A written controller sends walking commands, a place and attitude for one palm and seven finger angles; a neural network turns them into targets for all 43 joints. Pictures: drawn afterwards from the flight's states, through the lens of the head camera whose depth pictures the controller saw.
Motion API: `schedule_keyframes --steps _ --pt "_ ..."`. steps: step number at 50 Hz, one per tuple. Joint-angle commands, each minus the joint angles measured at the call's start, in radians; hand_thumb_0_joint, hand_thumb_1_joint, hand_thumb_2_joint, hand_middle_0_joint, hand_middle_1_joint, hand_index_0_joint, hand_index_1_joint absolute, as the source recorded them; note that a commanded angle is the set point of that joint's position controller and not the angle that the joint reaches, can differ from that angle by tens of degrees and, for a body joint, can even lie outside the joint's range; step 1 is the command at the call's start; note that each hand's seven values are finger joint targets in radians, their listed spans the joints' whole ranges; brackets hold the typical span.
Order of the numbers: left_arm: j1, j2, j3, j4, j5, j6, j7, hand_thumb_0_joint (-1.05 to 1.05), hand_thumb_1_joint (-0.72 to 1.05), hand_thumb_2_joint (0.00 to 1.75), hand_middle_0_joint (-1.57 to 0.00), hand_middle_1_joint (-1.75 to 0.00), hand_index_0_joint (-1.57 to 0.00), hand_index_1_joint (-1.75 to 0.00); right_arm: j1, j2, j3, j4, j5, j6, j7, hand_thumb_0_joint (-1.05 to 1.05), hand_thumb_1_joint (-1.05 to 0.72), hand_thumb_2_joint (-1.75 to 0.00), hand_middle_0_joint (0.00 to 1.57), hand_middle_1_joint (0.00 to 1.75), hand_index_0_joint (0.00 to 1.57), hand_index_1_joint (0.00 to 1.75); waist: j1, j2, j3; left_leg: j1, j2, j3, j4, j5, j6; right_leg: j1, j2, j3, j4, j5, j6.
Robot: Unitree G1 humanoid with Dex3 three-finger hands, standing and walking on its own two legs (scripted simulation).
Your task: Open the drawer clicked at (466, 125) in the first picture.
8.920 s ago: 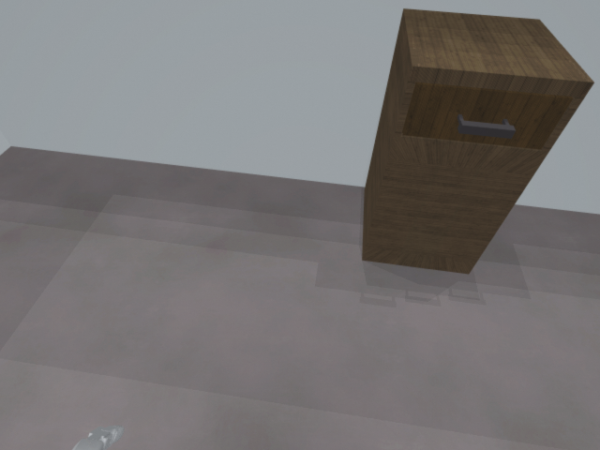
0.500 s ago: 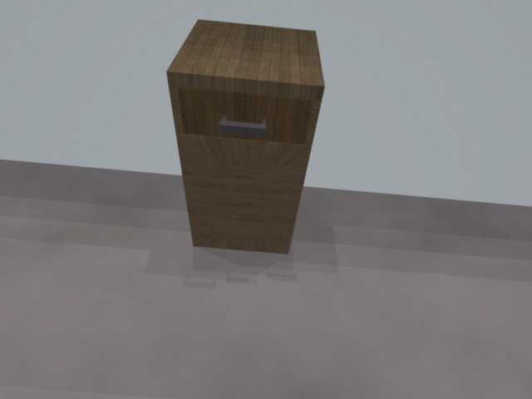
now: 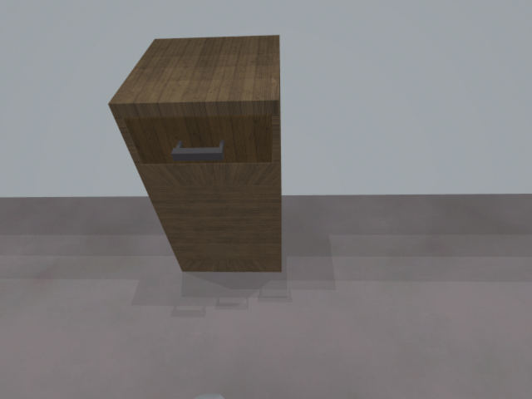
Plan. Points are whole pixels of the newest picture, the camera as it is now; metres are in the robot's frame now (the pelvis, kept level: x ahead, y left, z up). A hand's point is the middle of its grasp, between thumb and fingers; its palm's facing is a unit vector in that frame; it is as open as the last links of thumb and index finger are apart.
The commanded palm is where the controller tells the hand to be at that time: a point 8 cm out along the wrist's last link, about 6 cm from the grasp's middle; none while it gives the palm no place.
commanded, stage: take the last steps up to it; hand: left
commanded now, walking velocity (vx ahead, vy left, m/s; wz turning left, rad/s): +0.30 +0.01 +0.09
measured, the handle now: (199, 148) +0.76 +0.22 -0.07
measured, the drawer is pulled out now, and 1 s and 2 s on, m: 0.00 0.00 0.00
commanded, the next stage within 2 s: come to a stop and stand still in 0.40 s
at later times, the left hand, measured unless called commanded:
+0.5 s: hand out of the picture +0.07 +0.16 -0.18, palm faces +0.16 -0.98 -0.14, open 7.4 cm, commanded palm none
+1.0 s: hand (200, 301) +0.35 +0.16 -0.16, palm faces +0.06 -0.95 -0.31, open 7.4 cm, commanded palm none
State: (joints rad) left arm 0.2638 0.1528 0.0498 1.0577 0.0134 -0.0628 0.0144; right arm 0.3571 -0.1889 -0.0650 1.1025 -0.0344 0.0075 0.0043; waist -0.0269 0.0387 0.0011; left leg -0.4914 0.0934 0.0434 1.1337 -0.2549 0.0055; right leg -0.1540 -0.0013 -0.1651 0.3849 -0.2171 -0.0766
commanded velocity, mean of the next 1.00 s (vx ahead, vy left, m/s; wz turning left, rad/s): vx -0.02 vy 0.04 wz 0.03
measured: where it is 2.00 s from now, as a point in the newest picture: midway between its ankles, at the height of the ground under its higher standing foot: outside the picture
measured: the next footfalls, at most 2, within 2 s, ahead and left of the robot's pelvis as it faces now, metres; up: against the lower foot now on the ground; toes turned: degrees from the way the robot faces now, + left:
left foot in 0.42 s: +0.27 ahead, +0.13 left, +0.00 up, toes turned +9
right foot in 0.86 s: +0.34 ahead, -0.12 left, +0.00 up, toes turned -3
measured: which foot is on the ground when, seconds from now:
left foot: up 0.00-0.40, down 0.42-0.86, up 0.88-1.00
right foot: down 0.00-0.44, up 0.46-0.84, down 0.86-1.00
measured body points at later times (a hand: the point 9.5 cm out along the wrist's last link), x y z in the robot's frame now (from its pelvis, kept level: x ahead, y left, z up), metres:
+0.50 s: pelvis +0.19 +0.03 -0.02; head +0.23 +0.04 +0.42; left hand +0.06 +0.21 -0.17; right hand +0.32 -0.17 -0.17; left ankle +0.23 +0.12 -0.75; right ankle +0.05 -0.07 -0.68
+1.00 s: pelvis +0.26 -0.04 -0.01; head +0.32 -0.08 +0.43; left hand +0.35 +0.21 -0.13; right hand +0.32 -0.28 -0.19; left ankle +0.19 +0.11 -0.65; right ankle +0.30 -0.12 -0.75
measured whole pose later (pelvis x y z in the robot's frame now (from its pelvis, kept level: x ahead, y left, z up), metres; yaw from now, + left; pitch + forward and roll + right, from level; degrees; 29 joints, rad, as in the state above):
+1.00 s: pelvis +0.26 -0.04 -0.01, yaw +2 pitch +0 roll +3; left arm 0.13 0.16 0.04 0.96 0.02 0.01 0.03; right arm 0.17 -0.23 -0.08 1.02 -0.02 0.08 -0.02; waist -0.01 0.05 0.12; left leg -0.42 -0.03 -0.02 1.16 -0.52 -0.04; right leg -0.33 -0.05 -0.08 0.58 -0.26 -0.05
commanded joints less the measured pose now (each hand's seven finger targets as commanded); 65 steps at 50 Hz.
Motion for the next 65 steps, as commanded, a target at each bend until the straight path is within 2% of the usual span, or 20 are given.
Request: schedule_keyframes --steps 1,14,17,19,20,21,22,23,26,29,39,41,42,43,44,46,49,52,61,65 --pt "0.117 0.068 -0.004 0.009 0.003 -0.021 0.003 0.00 0.90 0.90 -0.20 -0.30 -0.20 -0.30 0.010 -0.009 -0.009 -0.050 0.000 -0.008 0.007 0.00 -0.90 -0.90 0.20 0.30 0.20 0.30 0.010 -0.122 0.111 -0.135 0.032 -0.028 -0.019 0.097 -0.018 -0.019 -0.254 0.200 -0.284 -0.020 -0.034" --pt "0.311 0.068 -0.015 0.105 0.014 -0.027 0.019 0.00 0.90 0.90 -0.20 -0.30 -0.20 -0.30 -0.321 0.011 0.020 -0.152 0.012 -0.037 0.021 0.00 -0.90 -0.90 0.20 0.30 0.20 0.30 0.081 -0.119 0.146 -0.145 -0.003 0.052 -0.387 0.046 0.006 0.208 -0.283 0.148 -0.145 0.586 -0.072" --pt "0.309 0.085 -0.012 0.110 0.012 -0.021 0.020 0.00 0.90 0.90 -0.20 -0.30 -0.20 -0.30 -0.285 0.008 0.025 -0.140 0.013 -0.047 0.012 0.00 -0.90 -0.90 0.20 0.30 0.20 0.30 0.059 -0.144 0.099 -0.012 -0.072 0.108 -0.476 0.004 0.039 0.237 -0.263 0.100 -0.027 0.833 -0.057" --pt "0.276 0.100 -0.011 0.107 0.006 -0.018 0.020 0.00 0.90 0.90 -0.20 -0.30 -0.20 -0.30 -0.112 -0.024 0.018 -0.088 0.008 -0.056 -0.005 0.00 -0.90 -0.90 0.20 0.30 0.20 0.30 -0.021 -0.144 0.004 0.243 -0.122 0.131 -0.591 0.099 0.064 0.173 -0.226 0.056 0.192 0.907 -0.020" --pt "0.259 0.090 -0.012 0.093 -0.001 -0.019 0.018 0.00 0.90 0.90 -0.20 -0.30 -0.20 -0.30 0.025 -0.073 0.006 -0.054 0.002 -0.061 -0.014 0.00 -0.90 -0.90 0.20 0.30 0.20 0.30 -0.080 -0.101 -0.084 0.487 -0.052 0.059 -0.629 0.268 0.092 0.031 -0.191 0.036 0.390 0.734 0.015" --pt "0.301 0.041 -0.020 0.075 -0.018 -0.019 0.013 0.00 0.90 0.90 -0.20 -0.30 -0.20 -0.30 0.128 -0.174 -0.015 -0.034 -0.007 -0.068 -0.025 0.00 -0.90 -0.90 0.20 0.30 0.20 0.30 -0.093 0.114 -0.221 0.773 0.219 -0.271 -0.613 0.574 0.209 -0.255 -0.058 -0.012 0.678 0.149 0.064" --pt "0.272 0.024 -0.028 0.046 -0.016 -0.023 0.013 0.00 0.90 0.90 -0.20 -0.30 -0.20 -0.30 0.175 -0.206 -0.019 -0.019 0.018 -0.058 -0.032 0.00 -0.90 -0.90 0.20 0.30 0.20 0.30 -0.083 0.141 -0.257 0.784 0.355 -0.436 -0.703 0.785 0.298 -0.358 -0.006 0.074 0.888 -0.373 0.058" --pt "0.225 0.043 -0.014 0.034 -0.011 -0.013 0.019 0.00 0.90 0.90 -0.20 -0.30 -0.20 -0.30 0.107 -0.190 -0.018 -0.032 0.027 -0.053 -0.033 0.00 -0.90 -0.90 0.20 0.30 0.20 0.30 -0.055 0.018 -0.156 0.666 0.359 -0.364 -0.739 0.688 0.310 -0.393 -0.055 0.125 0.945 -0.362 0.045" --pt "0.158 -0.002 -0.008 0.038 0.002 0.017 0.006 0.00 0.90 0.90 -0.20 -0.30 -0.20 -0.30 -0.073 -0.050 0.024 -0.070 0.022 -0.073 -0.040 0.00 -0.90 -0.90 0.20 0.30 0.20 0.30 0.022 -0.011 0.063 0.303 0.225 -0.166 -0.853 0.606 0.193 -0.336 -0.126 0.158 0.838 -0.181 0.081" --pt "0.235 -0.036 -0.010 0.056 0.000 0.059 0.019 0.00 0.90 0.90 -0.20 -0.30 -0.20 -0.30 -0.144 -0.018 0.032 -0.091 0.019 -0.074 -0.050 0.00 -0.90 -0.90 0.20 0.30 0.20 0.30 0.080 0.008 0.018 0.210 0.171 -0.036 -0.833 0.816 0.150 -0.172 -0.113 0.155 0.611 -0.109 0.112" --pt "0.031 0.101 0.022 -0.088 0.005 0.095 0.016 0.00 0.90 0.90 -0.20 -0.30 -0.20 -0.30 -0.168 -0.145 -0.021 -0.112 0.004 0.005 -0.048 0.00 -0.90 -0.90 0.20 0.30 0.20 0.30 0.047 0.163 0.042 0.331 0.206 -0.070 -0.691 0.778 0.134 -0.198 -0.058 0.120 0.357 -0.131 0.087" --pt "0.053 0.116 0.028 -0.089 0.006 0.082 0.011 0.00 0.90 0.90 -0.20 -0.30 -0.20 -0.30 -0.173 -0.148 -0.027 -0.118 0.007 0.013 -0.042 0.00 -0.90 -0.90 0.20 0.30 0.20 0.30 0.071 0.121 0.011 0.313 0.150 -0.035 -0.608 0.593 0.077 -0.103 -0.067 0.114 0.170 0.068 0.091" --pt "0.072 0.162 0.032 -0.088 0.011 0.066 0.012 0.00 0.90 0.90 -0.20 -0.30 -0.20 -0.30 -0.144 -0.123 -0.027 -0.119 0.013 0.017 -0.035 0.00 -0.90 -0.90 0.20 0.30 0.20 0.30 0.072 -0.011 -0.045 0.295 0.066 0.022 -0.483 0.364 0.018 -0.022 -0.134 0.167 0.062 0.406 0.086" --pt "0.069 0.260 0.048 -0.093 0.021 0.054 0.021 0.00 0.90 0.90 -0.20 -0.30 -0.20 -0.30 -0.088 -0.059 -0.020 -0.132 0.023 0.019 -0.029 0.00 -0.90 -0.90 0.20 0.30 0.20 0.30 0.055 -0.290 -0.097 0.115 -0.082 0.083 -0.264 -0.187 -0.041 0.109 -0.364 0.442 0.057 0.876 -0.019" --pt "0.086 0.278 0.044 -0.103 0.008 0.058 0.021 0.00 0.90 0.90 -0.20 -0.30 -0.20 -0.30 -0.082 -0.073 -0.022 -0.147 0.031 0.034 -0.037 0.00 -0.90 -0.90 0.20 0.30 0.20 0.30 0.076 -0.279 -0.145 0.133 -0.116 -0.034 -0.105 -0.440 -0.035 0.064 -0.474 0.467 0.044 1.083 -0.120" --pt "0.014 0.241 0.049 -0.116 0.009 0.063 0.032 0.00 0.90 0.90 -0.20 -0.30 -0.20 -0.30 -0.123 -0.065 -0.021 -0.138 0.023 0.053 -0.038 0.00 -0.90 -0.90 0.20 0.30 0.20 0.30 0.065 -0.237 -0.105 0.052 -0.115 -0.130 0.084 -0.367 -0.034 0.026 -0.419 0.414 0.025 0.887 -0.134" --pt "-0.058 0.218 0.044 -0.141 0.002 0.064 0.041 0.00 0.90 0.90 -0.20 -0.30 -0.20 -0.30 -0.126 -0.102 -0.030 -0.130 0.020 0.062 -0.022 0.00 -0.90 -0.90 0.20 0.30 0.20 0.30 0.045 -0.139 -0.088 -0.006 -0.098 -0.138 0.167 -0.209 -0.059 0.050 -0.359 0.321 0.041 0.787 -0.091" --pt "-0.031 0.218 0.041 -0.133 0.003 0.059 0.044 0.00 0.90 0.90 -0.20 -0.30 -0.20 -0.30 -0.134 -0.110 -0.027 -0.136 0.013 0.076 -0.010 0.00 -0.90 -0.90 0.20 0.30 0.20 0.30 0.056 -0.169 -0.104 -0.024 -0.106 -0.139 0.141 -0.128 -0.078 0.086 -0.333 0.306 0.011 0.676 -0.063" --pt "-0.025 0.233 0.041 -0.128 0.023 0.071 0.024 0.00 0.90 0.90 -0.20 -0.30 -0.20 -0.30 -0.139 -0.105 -0.013 -0.144 0.015 0.064 0.005 0.00 -0.90 -0.90 0.20 0.30 0.20 0.30 0.065 -0.259 -0.035 0.111 -0.082 -0.063 -0.211 -0.143 -0.063 -0.035 -0.280 0.331 -0.162 -0.051 -0.041" --pt "-0.016 0.250 0.048 -0.113 0.028 0.079 0.016 0.00 0.90 0.90 -0.20 -0.30 -0.20 -0.30 -0.127 -0.093 0.000 -0.145 0.023 0.044 0.003 0.00 -0.90 -0.90 0.20 0.30 0.20 0.30 0.073 -0.280 -0.020 0.198 -0.089 -0.019 -0.411 -0.198 -0.035 -0.077 -0.272 0.360 -0.209 -0.185 -0.053"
